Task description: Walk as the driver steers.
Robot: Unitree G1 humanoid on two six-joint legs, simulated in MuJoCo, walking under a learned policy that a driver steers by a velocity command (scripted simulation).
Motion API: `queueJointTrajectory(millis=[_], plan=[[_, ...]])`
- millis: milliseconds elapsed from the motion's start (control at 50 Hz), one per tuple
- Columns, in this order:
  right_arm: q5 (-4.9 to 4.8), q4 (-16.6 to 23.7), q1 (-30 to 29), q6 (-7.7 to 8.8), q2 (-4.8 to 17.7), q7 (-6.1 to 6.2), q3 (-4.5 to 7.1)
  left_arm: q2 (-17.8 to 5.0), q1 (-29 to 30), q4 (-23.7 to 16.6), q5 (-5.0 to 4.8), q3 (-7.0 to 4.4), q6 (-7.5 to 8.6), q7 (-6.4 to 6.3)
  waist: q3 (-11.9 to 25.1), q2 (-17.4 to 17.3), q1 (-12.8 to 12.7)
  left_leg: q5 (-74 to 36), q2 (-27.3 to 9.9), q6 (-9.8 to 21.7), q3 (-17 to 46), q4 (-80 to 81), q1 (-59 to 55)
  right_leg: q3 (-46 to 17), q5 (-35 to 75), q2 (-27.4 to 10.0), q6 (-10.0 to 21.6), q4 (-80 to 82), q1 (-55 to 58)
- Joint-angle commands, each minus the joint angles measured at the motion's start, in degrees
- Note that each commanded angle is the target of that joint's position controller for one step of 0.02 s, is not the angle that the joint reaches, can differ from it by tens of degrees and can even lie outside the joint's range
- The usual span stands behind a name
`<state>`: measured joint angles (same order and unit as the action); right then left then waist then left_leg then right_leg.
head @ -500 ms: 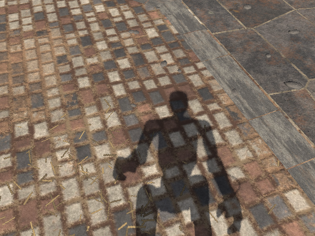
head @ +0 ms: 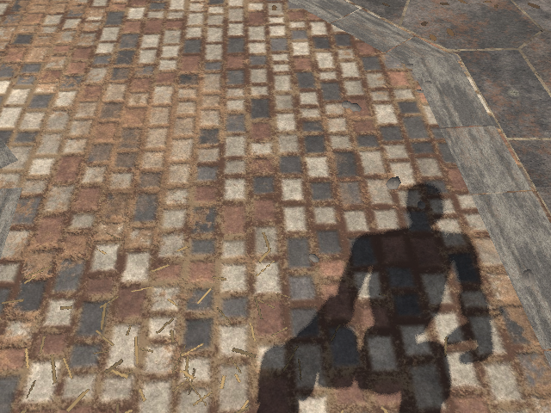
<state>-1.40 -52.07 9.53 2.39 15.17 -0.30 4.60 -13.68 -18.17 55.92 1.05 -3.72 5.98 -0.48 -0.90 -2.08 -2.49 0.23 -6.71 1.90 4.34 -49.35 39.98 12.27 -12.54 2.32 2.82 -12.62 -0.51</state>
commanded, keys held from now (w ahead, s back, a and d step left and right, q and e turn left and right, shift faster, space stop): w+q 0.48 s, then w+e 0.14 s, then no key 0.38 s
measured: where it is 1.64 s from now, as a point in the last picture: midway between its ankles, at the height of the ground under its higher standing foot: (245, 391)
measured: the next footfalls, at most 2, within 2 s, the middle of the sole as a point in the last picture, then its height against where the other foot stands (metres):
left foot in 0.22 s outside the picture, level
right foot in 0.70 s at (289, 364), level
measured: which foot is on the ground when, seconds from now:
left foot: up 0.00-0.20, down 0.22-0.72, up 0.74-1.00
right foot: down 0.00-0.20, up 0.22-0.68, down 0.70-1.00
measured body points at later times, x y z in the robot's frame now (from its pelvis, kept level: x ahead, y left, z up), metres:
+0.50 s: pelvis +0.28 +0.07 +0.00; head +0.31 +0.10 +0.45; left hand +0.41 +0.38 -0.09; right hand +0.41 -0.18 -0.11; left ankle +0.24 +0.13 -0.74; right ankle +0.48 -0.08 -0.68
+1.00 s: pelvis +0.52 +0.08 +0.00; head +0.56 +0.08 +0.44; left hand +0.55 +0.35 -0.13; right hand +0.71 -0.14 -0.13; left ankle +0.50 +0.25 -0.72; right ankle +0.59 +0.02 -0.74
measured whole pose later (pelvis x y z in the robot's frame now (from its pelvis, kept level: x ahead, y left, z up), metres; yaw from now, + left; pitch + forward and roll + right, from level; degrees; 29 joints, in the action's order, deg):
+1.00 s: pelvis +0.52 +0.08 +0.00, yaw +18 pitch +1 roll -1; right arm -0.1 -46.4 9.8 -0.5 15.0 2.4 3.0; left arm -12.8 -9.0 50.6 1.2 -1.3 3.5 1.6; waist -3.3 -1.7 -1.0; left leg 18.4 -3.7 -3.2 4.6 -42.4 25.1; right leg 2.1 -6.6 3.7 4.2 -22.1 -16.7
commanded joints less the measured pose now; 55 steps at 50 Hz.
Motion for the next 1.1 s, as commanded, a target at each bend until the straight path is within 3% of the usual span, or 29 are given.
queueJointTrajectory(millis=[20,80,120,160,200,220,240,260,280,300,320,340,400,440,500,560,640,680,700,720,740,760,780,820,880,920,1000,1060,1100], plan=[[0.35,4.8,-5.2,0.56,0.7,-1.20,-0.42,-8.9,1.6,-3.4,-0.52,-1.76,0.34,-1.00,-4.5,3.7,-0.1,-4.6,-0.3,0.2,-2.7,6.7,0.4,-3.6,17.2,-17.0,6.1,6.8,-2.4],[0.19,7.8,-9.9,0.56,0.4,-2.34,-0.78,-9.5,-1.5,-2.4,-1.15,-2.14,-0.90,-1.14,-5.8,3.4,-1.4,-1.2,0.5,1.4,-5.2,10.7,3.2,-1.6,21.8,-18.9,5.8,3.8,4.7],[-0.02,9.5,-10.9,0.52,1.0,-3.14,-0.60,-10.4,-1.3,-2.5,-1.57,-2.47,-1.79,-1.21,-5.3,4.2,-0.6,3.4,2.0,2.8,-7.5,12.3,1.4,-0.1,30.7,-19.7,5.1,0.1,7.5],[-0.18,10.2,-8.1,0.29,3.1,-3.54,0.41,-12.2,0.2,-3.4,-1.87,-2.98,-2.53,-1.59,-1.7,6.7,2.2,8.9,5.9,4.8,-11.1,12.1,-6.3,1.4,50.0,-19.7,3.9,-7.6,8.5],[-0.54,7.7,5.1,0.19,7.9,-3.11,3.09,-13.2,2.6,-4.4,-2.25,-3.09,-3.28,-1.82,5.8,7.0,10.0,8.3,10.5,8.3,-12.2,16.1,-25.3,2.9,55.8,-17.4,1.5,-26.6,3.4],[-0.38,5.6,14.0,-0.31,12.9,-1.77,5.24,-12.4,2.5,-5.5,-1.61,-2.64,-2.85,-1.84,10.8,1.6,13.7,8.6,5.7,11.4,-1.8,19.3,-42.4,2.9,38.7,-14.7,-1.3,-43.8,-9.9],[-0.54,5.7,13.0,0.01,18.5,-1.23,5.84,-2.4,-3.0,-8.4,0.24,0.21,-1.03,-0.60,14.9,-12.6,5.9,13.2,-9.0,22.1,30.1,23.0,-61.0,-3.0,-18.7,-2.4,-4.8,-63.8,-36.1],[0.47,7.0,15.6,0.67,14.8,-1.36,4.52,-6.3,2.8,-10.1,-2.54,-0.12,1.88,0.33,21.4,-6.8,9.4,18.8,-12.9,24.6,44.0,32.2,-64.9,-16.3,-22.4,-0.3,-3.8,-70.3,-43.8],[0.87,6.7,13.5,1.41,11.2,-1.34,3.60,-8.6,8.8,-11.8,-4.53,-0.76,3.27,0.77,13.3,-3.9,10.0,14.6,-11.1,20.9,35.1,33.2,-60.3,-17.4,-16.7,-3.6,-2.0,-68.5,-48.9],[0.38,7.5,9.2,1.90,8.7,-1.34,2.90,-8.5,9.1,-11.5,-3.82,-0.68,3.77,0.52,8.7,0.6,7.2,9.1,-8.5,18.3,27.2,32.8,-51.6,-17.4,-11.3,-6.5,-1.2,-62.9,-46.4],[0.29,8.7,4.6,2.00,6.7,-1.35,2.26,-8.9,8.8,-10.7,-2.09,-1.21,3.51,0.05,5.6,2.6,4.6,3.1,-6.1,16.6,21.3,33.5,-42.9,-17.0,-8.7,-8.2,-1.6,-57.8,-41.8],[0.75,9.7,2.4,2.10,5.5,-1.11,1.73,-9.6,7.5,-10.5,-1.39,-1.73,2.72,-0.01,4.7,2.1,2.7,-1.3,-4.6,16.1,18.2,34.7,-37.2,-17.4,-7.0,-9.4,-2.2,-55.0,-37.3],[0.55,10.0,3.2,2.29,7.8,-0.17,2.08,-7.5,8.0,-11.6,-0.42,-1.64,0.74,-0.14,2.8,1.8,1.2,-8.0,-2.7,16.1,13.7,37.0,-29.5,-15.7,-3.5,-9.2,-4.9,-46.8,-33.8],[0.41,9.7,5.1,2.23,9.5,0.64,2.52,-6.4,12.6,-13.5,-0.16,-1.21,0.30,-0.33,1.3,0.9,2.4,-8.7,-0.8,14.9,11.0,37.4,-27.2,-14.7,3.2,-8.0,-6.3,-38.4,-34.5],[0.15,9.1,7.3,1.68,8.9,1.20,2.28,-4.7,17.9,-14.9,-0.58,-0.37,0.53,0.34,0.7,-1.8,4.8,-3.6,2.4,11.6,7.1,36.5,-25.8,-13.6,15.9,-5.3,-6.1,-24.1,-30.8],[0.40,7.2,10.9,1.94,7.7,1.04,1.67,-4.9,21.3,-15.6,-1.40,0.06,1.11,1.49,-0.1,-3.3,7.6,1.5,0.1,10.5,7.6,36.7,-28.7,-13.0,23.3,-5.1,-4.7,-18.8,-29.1],[0.87,5.5,13.2,1.48,8.4,1.20,1.62,-7.2,23.7,-17.4,-1.24,-0.21,1.70,2.50,-1.9,-3.3,7.7,-8.4,-4.7,9.2,9.6,31.3,-40.7,-13.2,13.8,-4.9,-0.4,-15.3,-34.8],[1.02,5.7,11.3,0.86,9.0,1.58,1.54,-8.9,17.4,-15.9,-0.39,-1.04,2.19,2.65,1.8,-4.4,4.0,-27.4,-3.0,7.0,8.2,23.0,-43.0,-10.9,12.0,-1.8,1.8,-13.1,-26.6],[1.11,6.4,9.7,0.68,8.7,1.65,1.17,-10.4,10.5,-13.9,0.20,-1.74,2.52,2.64,6.7,-3.6,0.3,-32.5,0.1,5.1,6.1,14.7,-41.3,-10.7,20.8,-2.0,3.4,-11.7,-16.3],[2.05,8.0,9.2,0.75,6.7,1.72,0.21,-13.3,2.2,-12.5,1.30,-2.12,2.64,2.48,15.2,1.5,-2.4,-18.3,3.6,2.8,4.5,0.1,-31.5,-20.0,40.1,-11.2,7.1,-15.6,0.6],[1.61,6.1,20.8,1.33,1.6,1.16,-1.28,-15.4,-1.0,-11.1,1.28,-2.45,1.83,2.69,24.2,17.9,1.2,30.7,12.8,-2.0,1.6,-21.9,-12.4,-40.2,54.7,-26.5,18.8,-17.1,21.4],[0.90,4.4,21.0,1.43,7.1,0.92,-0.43,-11.0,-2.8,-10.7,-0.78,-1.61,1.00,3.05,26.8,12.8,-1.2,37.8,12.2,-2.4,7.9,-27.4,-8.2,-46.3,44.3,-26.4,18.9,-13.8,21.4],[-0.08,6.0,14.3,1.10,9.6,0.93,0.31,-9.5,2.2,-11.7,-1.45,-0.98,0.48,2.88,17.3,8.6,-1.4,34.6,9.2,-2.9,6.8,-28.1,-4.4,-38.3,39.7,-23.8,15.9,-12.4,14.0],[1.08,7.7,7.0,0.03,8.5,1.61,0.32,-6.3,9.4,-12.5,-0.69,0.48,-0.33,2.53,7.9,2.4,1.0,28.9,4.7,-3.9,2.7,-20.6,-6.4,-29.2,40.4,-18.9,12.7,-9.0,-1.3],[1.19,6.9,10.4,-1.86,3.7,2.31,-0.38,-5.6,12.1,-11.0,0.51,0.99,-0.46,2.57,7.0,7.8,4.9,25.2,3.0,-4.9,0.7,-6.7,-17.7,-21.7,42.5,-14.3,11.2,-5.6,-12.1],[1.43,6.5,10.1,-2.32,2.8,2.84,-0.78,-7.2,13.0,-10.2,0.54,0.56,-0.77,2.23,8.8,8.8,5.2,22.4,3.1,-5.6,-0.5,1.5,-22.0,-19.3,43.3,-13.7,11.2,-5.3,-13.6],[1.31,6.0,6.6,-3.58,4.5,2.97,-0.31,-8.5,12.6,-8.8,-0.04,0.39,-2.41,1.53,8.6,8.1,3.7,13.6,3.2,-5.0,-1.1,10.2,-26.5,-19.9,19.6,-13.7,9.9,-2.4,-15.3],[1.97,5.9,4.0,-3.52,4.0,2.93,-0.29,-7.1,13.5,-8.1,-0.49,1.15,-3.35,1.34,3.8,7.2,4.1,8.7,3.8,-3.4,-2.2,20.5,-30.4,-20.8,-3.3,-11.4,6.9,-1.7,-19.1],[2.83,6.4,3.0,-2.96,5.7,3.14,-0.15,-5.2,10.3,-6.7,-0.05,1.97,-3.30,1.40,2.2,4.5,3.3,2.1,0.2,-1.8,1.6,25.5,-33.7,-20.4,-9.6,-8.7,2.8,-3.7,-20.8]])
